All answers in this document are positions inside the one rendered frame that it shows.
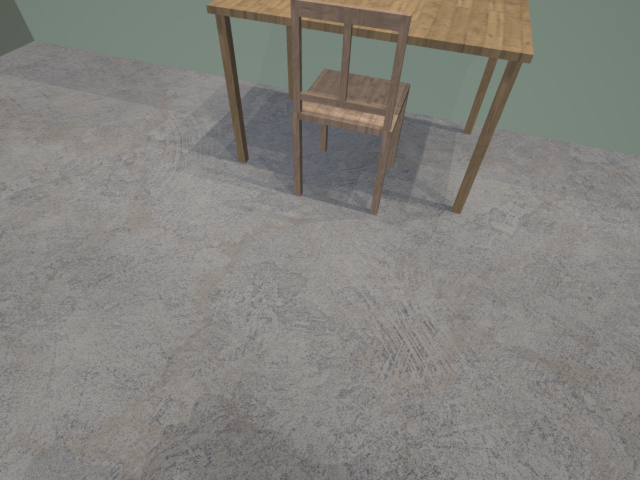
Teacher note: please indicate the table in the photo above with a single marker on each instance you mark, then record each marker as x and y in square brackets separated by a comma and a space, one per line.
[498, 29]

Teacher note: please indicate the chair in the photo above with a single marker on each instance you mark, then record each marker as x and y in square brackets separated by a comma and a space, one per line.
[350, 101]

